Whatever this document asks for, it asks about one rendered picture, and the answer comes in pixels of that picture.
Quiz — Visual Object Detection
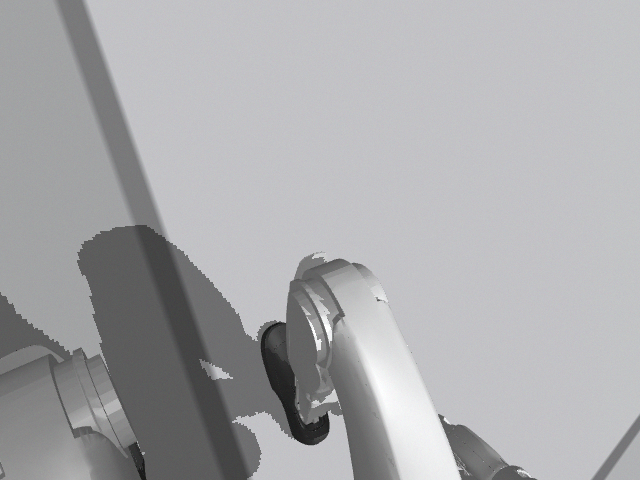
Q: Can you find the right robot hand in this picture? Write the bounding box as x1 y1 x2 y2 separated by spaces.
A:
438 414 509 480

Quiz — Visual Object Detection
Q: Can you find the right robot foot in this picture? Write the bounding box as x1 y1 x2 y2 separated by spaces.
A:
261 322 330 445

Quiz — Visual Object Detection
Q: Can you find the left robot foot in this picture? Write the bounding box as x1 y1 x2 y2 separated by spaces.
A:
128 442 146 480

